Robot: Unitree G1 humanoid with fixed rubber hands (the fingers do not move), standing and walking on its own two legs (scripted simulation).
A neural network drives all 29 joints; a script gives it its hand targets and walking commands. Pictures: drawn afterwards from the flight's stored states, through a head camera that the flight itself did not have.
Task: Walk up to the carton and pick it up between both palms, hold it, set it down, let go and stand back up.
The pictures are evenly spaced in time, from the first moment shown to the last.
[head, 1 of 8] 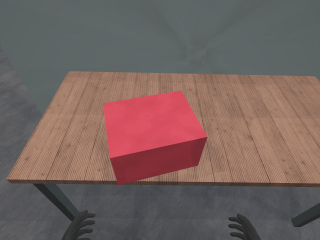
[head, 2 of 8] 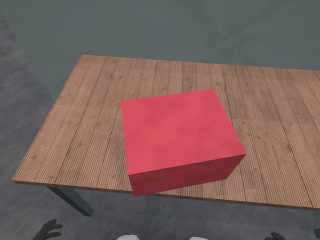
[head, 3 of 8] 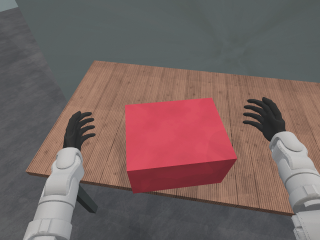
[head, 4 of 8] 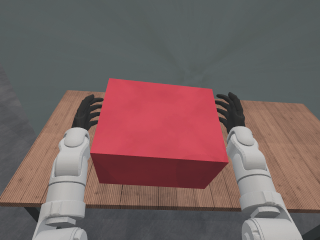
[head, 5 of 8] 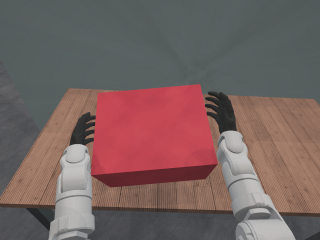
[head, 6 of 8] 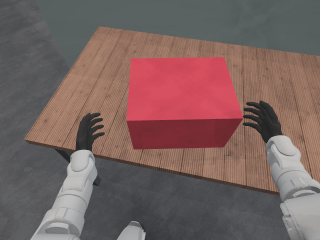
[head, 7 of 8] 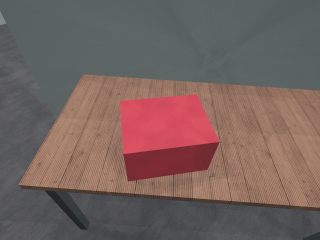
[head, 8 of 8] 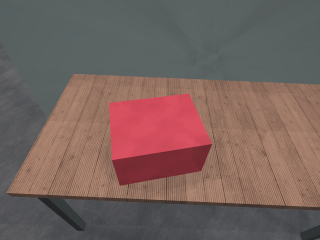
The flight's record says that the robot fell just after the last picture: no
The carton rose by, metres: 0.22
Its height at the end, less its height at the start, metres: +0.00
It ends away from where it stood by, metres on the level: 0.05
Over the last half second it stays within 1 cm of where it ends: yes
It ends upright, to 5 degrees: yes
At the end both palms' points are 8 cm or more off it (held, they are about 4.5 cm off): yes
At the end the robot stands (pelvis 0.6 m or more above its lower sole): yes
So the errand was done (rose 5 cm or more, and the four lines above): yes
